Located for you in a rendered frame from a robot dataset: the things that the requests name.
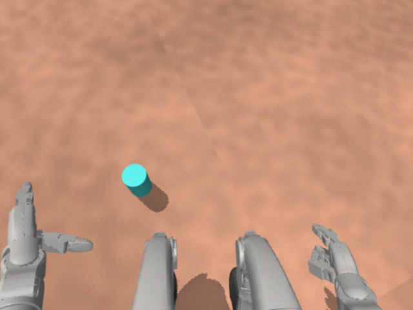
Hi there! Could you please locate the left robot arm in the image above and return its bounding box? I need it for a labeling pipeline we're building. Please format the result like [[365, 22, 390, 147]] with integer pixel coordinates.
[[0, 237, 46, 310]]

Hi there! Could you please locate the right robot hand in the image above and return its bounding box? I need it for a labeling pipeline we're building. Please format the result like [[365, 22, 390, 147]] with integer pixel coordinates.
[[308, 224, 359, 285]]

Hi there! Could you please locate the left robot hand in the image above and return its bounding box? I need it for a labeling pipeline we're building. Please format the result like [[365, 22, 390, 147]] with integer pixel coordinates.
[[8, 181, 93, 254]]

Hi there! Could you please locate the can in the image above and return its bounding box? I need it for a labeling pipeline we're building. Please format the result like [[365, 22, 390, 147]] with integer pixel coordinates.
[[122, 164, 152, 197]]

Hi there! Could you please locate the right robot arm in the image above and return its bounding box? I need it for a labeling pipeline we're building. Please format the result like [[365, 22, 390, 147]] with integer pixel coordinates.
[[335, 273, 382, 310]]

